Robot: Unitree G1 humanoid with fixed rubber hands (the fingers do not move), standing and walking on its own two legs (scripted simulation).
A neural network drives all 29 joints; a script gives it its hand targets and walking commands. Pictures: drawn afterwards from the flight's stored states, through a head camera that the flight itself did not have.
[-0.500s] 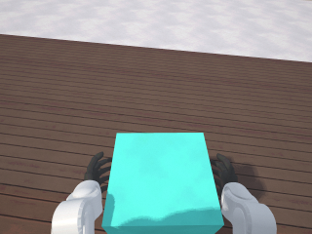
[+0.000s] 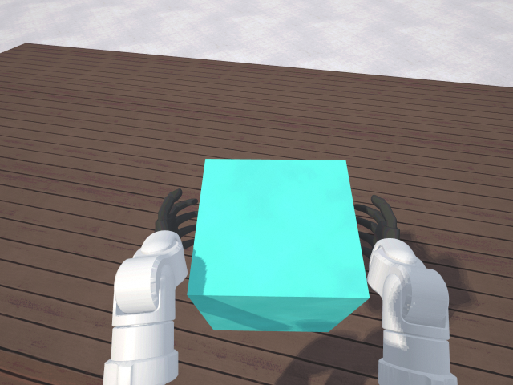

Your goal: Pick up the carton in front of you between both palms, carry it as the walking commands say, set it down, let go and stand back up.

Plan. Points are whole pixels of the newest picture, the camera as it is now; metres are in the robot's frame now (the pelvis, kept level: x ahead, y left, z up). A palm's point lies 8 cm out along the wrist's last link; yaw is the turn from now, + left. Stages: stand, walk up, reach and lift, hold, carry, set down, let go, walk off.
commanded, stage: carry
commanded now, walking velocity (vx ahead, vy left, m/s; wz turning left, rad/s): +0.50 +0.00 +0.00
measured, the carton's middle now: (272, 254) +0.33 +0.00 +0.02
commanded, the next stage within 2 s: none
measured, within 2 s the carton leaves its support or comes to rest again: neither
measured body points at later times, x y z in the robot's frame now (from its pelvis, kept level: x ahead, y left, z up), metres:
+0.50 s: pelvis +0.35 +0.02 -0.02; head +0.39 +0.03 +0.43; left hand +0.70 +0.16 +0.06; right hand +0.68 -0.15 +0.06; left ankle +0.40 +0.07 -0.74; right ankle +0.17 -0.08 -0.63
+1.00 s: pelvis +0.67 -0.03 -0.05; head +0.71 -0.03 +0.40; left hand +1.01 +0.14 +0.01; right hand +1.02 -0.17 +0.01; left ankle +0.58 +0.09 -0.68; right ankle +0.70 -0.07 -0.78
